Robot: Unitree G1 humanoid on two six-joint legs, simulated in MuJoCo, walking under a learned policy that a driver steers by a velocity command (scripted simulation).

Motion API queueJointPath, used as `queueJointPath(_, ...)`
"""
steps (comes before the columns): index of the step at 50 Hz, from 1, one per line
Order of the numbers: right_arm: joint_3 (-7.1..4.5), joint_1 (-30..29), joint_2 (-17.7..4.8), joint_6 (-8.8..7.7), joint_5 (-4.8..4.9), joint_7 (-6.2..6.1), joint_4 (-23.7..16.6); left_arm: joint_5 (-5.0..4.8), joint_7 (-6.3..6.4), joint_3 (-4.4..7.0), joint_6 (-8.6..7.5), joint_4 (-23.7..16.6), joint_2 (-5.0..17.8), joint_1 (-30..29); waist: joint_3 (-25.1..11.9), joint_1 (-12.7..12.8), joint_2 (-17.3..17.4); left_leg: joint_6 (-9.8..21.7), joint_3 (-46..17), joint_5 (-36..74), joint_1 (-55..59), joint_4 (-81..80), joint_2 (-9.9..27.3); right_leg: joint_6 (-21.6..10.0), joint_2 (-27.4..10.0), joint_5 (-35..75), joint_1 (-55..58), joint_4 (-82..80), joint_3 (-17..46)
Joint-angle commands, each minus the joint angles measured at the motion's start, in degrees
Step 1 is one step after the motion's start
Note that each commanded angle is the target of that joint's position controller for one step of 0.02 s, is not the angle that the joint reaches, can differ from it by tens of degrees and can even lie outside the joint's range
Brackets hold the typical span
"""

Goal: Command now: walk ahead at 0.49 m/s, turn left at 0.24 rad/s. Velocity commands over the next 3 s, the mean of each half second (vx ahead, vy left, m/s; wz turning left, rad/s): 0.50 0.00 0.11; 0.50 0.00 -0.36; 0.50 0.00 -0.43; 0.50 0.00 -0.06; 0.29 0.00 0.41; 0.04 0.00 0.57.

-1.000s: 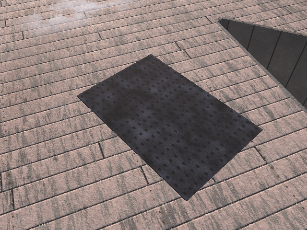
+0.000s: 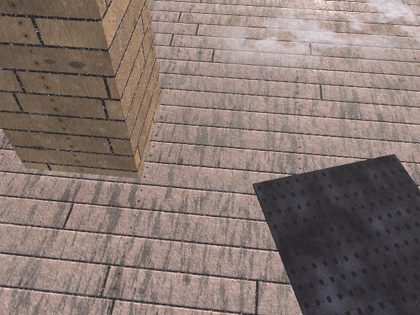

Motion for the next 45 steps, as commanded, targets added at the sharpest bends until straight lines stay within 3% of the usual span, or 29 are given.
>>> queueJointPath(1, -0.63, 2.1, -2.1, -0.52, -0.27, 0.09, -3.6, 0.05, -0.25, 0.48, -0.64, -1.2, 3.5, 1.9, -3.6, -1.1, -4.5, 0.2, -0.7, 3.5, -9.8, -2.2, 6.4, -10.8, -15.1, 3.6, 9.9, -13.7, 17.4)
queueJointPath(2, -0.22, 1.0, -1.2, -0.36, -0.18, 0.18, -4.6, -0.23, -0.08, 0.87, -0.77, -0.6, 5.5, 2.5, -2.3, -1.4, -5.9, -0.4, -0.2, 4.0, -11.1, -5.4, 7.1, -12.0, -16.5, 4.4, 8.6, -15.0, 16.9)
queueJointPath(5, 0.52, -6.1, -1.2, -0.56, -1.06, 0.30, -7.3, -0.74, 0.50, 1.49, -0.27, 0.2, 8.0, 4.5, -0.4, 0.2, -3.8, -1.8, 1.6, 10.2, -13.3, -16.6, 8.1, -11.9, -16.1, 5.5, 8.3, -16.9, 13.0)
queueJointPath(9, 0.97, -13.6, -1.4, -1.10, -0.69, 1.07, -9.1, -1.59, 0.70, 1.30, 0.65, 1.4, 8.7, 8.1, 0.6, 2.9, -4.5, -2.2, 4.8, 20.3, -9.3, -30.1, 5.5, -9.0, -13.4, 8.1, 8.5, -15.7, 6.9)
queueJointPath(13, 0.73, -19.0, -2.8, -1.32, 0.08, 1.98, -11.8, -1.98, 0.67, 1.26, 1.63, 3.0, 9.6, 11.2, 1.6, 3.9, -6.0, -0.9, 5.1, 18.7, -8.0, -36.0, 4.2, -7.8, -16.5, 5.7, 13.5, -13.1, 8.1)
queueJointPath(15, 0.26, -17.7, -3.9, -1.62, 0.00, 2.35, -12.2, -2.07, 0.83, 1.52, 2.35, 3.3, 10.8, 10.7, 1.0, 1.9, -6.9, 0.7, 5.7, 15.8, -4.0, -38.8, 3.2, -6.6, -18.0, 8.4, 15.4, -9.9, 8.7)
queueJointPath(16, -0.56, -13.8, -5.4, -1.70, -0.23, 2.30, -11.2, -2.01, 0.95, 1.44, 2.64, 3.1, 10.9, 9.4, -1.0, -0.8, -6.6, 1.7, 7.0, 15.2, 1.9, -40.5, 1.7, -5.6, -16.7, 15.9, 15.3, -5.1, 7.1)
queueJointPath(17, -2.02, -5.5, -8.0, -1.68, -0.46, 1.98, -8.6, -1.62, 1.05, 0.91, 2.86, 2.9, 9.5, 9.4, -6.0, -4.5, -5.2, 3.2, 7.7, 14.8, 12.9, -41.3, 0.6, -4.0, -13.7, 22.9, 13.3, 5.1, 4.3)
queueJointPath(18, -3.56, 5.9, -12.7, -1.50, -1.07, 1.34, -6.4, -0.36, 1.23, -0.26, 2.71, 1.0, 7.0, 8.7, -14.3, -8.8, 1.4, 7.2, -3.9, 15.1, 29.4, -41.1, 10.8, -1.5, -10.0, 12.6, 2.6, 23.6, 0.6)
queueJointPath(19, -4.36, 9.2, -17.4, -1.11, -1.59, 1.75, -5.3, -0.64, 1.03, -2.39, 1.40, 0.2, -0.5, 15.1, -20.0, -5.4, 17.6, 15.9, -30.0, 5.3, 45.9, -48.2, 22.6, 1.4, -0.5, -21.1, -19.7, 42.7, 0.5)
queueJointPath(20, -2.95, 9.1, -11.4, -1.28, -1.01, 2.00, -5.4, -2.05, 0.87, -0.93, 0.32, 1.0, 6.0, 13.3, -18.7, -6.7, 11.8, 15.4, -35.5, -1.0, 44.2, -52.4, 22.4, 0.4, -3.1, -25.2, -26.4, 50.5, 7.7)
queueJointPath(21, -2.14, 4.6, -9.2, -1.56, -0.92, 1.98, -6.4, -2.96, 0.67, -0.13, -0.29, -0.8, 8.9, 7.3, -11.2, -6.0, 7.6, 13.2, -28.1, 1.5, 38.1, -53.2, 21.0, -0.7, -5.6, -20.0, -30.0, 51.6, 7.2)
queueJointPath(22, -1.66, 0.3, -8.2, -1.51, -0.96, 1.82, -7.2, -2.48, 0.92, -0.26, -0.29, -1.5, 8.2, 4.4, -7.8, -4.1, 3.1, 11.8, -21.2, 6.9, 30.9, -54.1, 18.7, -0.6, -8.5, -14.5, -27.9, 49.0, 6.0)
queueJointPath(23, -1.18, -2.6, -6.6, -1.49, -1.27, 1.94, -7.6, -1.30, 1.11, -0.13, 0.09, -1.6, 7.4, 3.2, -4.9, -2.5, 0.7, 10.9, -16.6, 11.1, 24.6, -56.2, 16.4, -0.1, -10.1, -10.9, -25.3, 45.6, 5.9)
queueJointPath(24, -0.95, -3.6, -6.1, -1.73, -1.75, 2.11, -7.6, -0.90, 1.03, -0.09, 0.65, -1.6, 6.7, 4.1, -4.4, -0.8, 2.4, 10.5, -13.1, 17.5, 20.7, -57.2, 15.0, 0.2, -11.3, -9.1, -21.5, 43.3, 6.2)
queueJointPath(25, -1.08, -4.4, -6.1, -1.94, -1.66, 2.13, -7.2, -1.18, 0.93, -0.33, 1.49, -1.2, 5.2, 5.7, -4.7, 0.5, 3.1, 10.7, -10.8, 17.4, 18.8, -58.9, 14.6, 0.8, -11.6, -7.9, -19.5, 41.9, 6.1)
queueJointPath(28, -1.42, -2.6, -6.6, -3.07, -1.65, 1.94, -5.1, -1.43, 1.17, -0.45, 3.40, -1.4, 4.0, 3.8, -1.8, 0.5, 1.7, 10.1, -2.9, 25.4, 16.2, -61.2, 13.4, 1.6, -11.2, -2.6, -21.4, 38.2, 7.0)
queueJointPath(29, -1.75, -2.0, -7.8, -3.05, -1.77, 1.66, -4.3, -1.40, 1.15, -0.47, 3.51, -2.4, 3.7, 2.3, -1.3, 0.5, 2.1, 10.1, -1.7, 25.5, 16.9, -61.7, 14.0, 2.0, -10.7, 0.3, -23.2, 35.1, 8.0)
queueJointPath(32, -1.12, 0.1, -6.7, -2.36, -2.32, 1.01, -2.7, -1.10, 0.58, 0.05, 2.91, -3.8, 4.4, -3.0, -0.5, -1.5, 0.6, 7.0, 5.0, 27.9, 18.6, -62.2, 11.6, 1.4, -8.1, 10.3, -24.1, 26.6, 8.6)
queueJointPath(34, -1.14, 0.5, -7.9, -2.25, -2.15, 0.53, -2.1, -1.04, -0.01, -0.33, 2.68, -5.3, 3.6, -6.7, 0.2, -2.8, 1.3, 6.1, 7.0, 25.0, 19.2, -63.3, 11.9, 1.1, -7.7, 15.4, -22.9, 20.4, 6.8)
queueJointPath(40, -0.77, 5.7, -8.7, -0.58, -2.08, -0.62, 1.9, -1.25, -2.57, -1.15, 2.44, -10.7, 2.1, -16.6, 3.4, -6.0, 0.2, 4.5, 10.8, 27.9, 30.6, -60.0, 15.2, -0.1, -6.4, 12.3, -27.8, 10.9, 2.9)
queueJointPath(42, -1.06, 5.0, -9.9, 0.22, -1.75, -0.81, 1.8, -1.34, -3.69, -0.90, 2.32, -12.5, 2.7, -17.3, 3.5, -5.1, 2.2, 3.7, 11.8, 36.7, 33.0, -55.7, 15.8, -1.1, -5.0, 5.1, -26.7, 11.3, 0.1)
queueJointPath(43, -1.15, 4.3, -10.4, 0.56, -1.69, -1.03, 1.3, -1.31, -4.09, -0.63, 2.35, -13.0, 3.3, -16.5, 2.1, -4.1, 3.0, 3.0, 13.0, 46.7, 33.2, -52.1, 15.8, -2.0, -3.6, 1.5, -23.8, 11.3, -1.8)
queueJointPath(45, -1.59, 4.3, -12.1, 1.54, -2.31, -1.94, 0.5, -0.99, -4.24, 1.06, 2.43, -12.1, 6.0, -8.5, -3.8, 0.5, 5.8, 1.7, 15.1, 68.2, 31.7, -38.7, 15.4, -4.7, 1.0, -3.3, -11.6, 12.3, -5.7)
Next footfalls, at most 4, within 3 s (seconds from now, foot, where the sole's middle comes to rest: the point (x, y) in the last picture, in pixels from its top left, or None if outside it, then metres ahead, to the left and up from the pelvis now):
0.36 left None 0.35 0.16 -0.77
0.94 right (242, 259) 0.65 -0.07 -0.77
1.40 left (211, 182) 0.97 0.04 -0.77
1.94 right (299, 156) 1.10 -0.32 -0.77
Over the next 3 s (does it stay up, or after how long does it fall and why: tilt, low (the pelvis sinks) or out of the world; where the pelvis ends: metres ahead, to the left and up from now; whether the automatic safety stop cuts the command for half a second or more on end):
stays up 1.27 -0.30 0.00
